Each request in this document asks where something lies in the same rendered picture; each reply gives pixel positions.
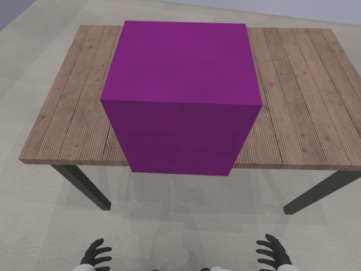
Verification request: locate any right robot hand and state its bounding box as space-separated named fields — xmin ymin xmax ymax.
xmin=256 ymin=234 xmax=292 ymax=271

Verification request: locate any left robot hand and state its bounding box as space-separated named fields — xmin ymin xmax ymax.
xmin=80 ymin=238 xmax=112 ymax=271

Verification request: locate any table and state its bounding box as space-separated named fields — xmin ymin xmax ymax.
xmin=18 ymin=25 xmax=361 ymax=215

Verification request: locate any carton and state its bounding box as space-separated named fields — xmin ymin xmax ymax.
xmin=100 ymin=20 xmax=263 ymax=176

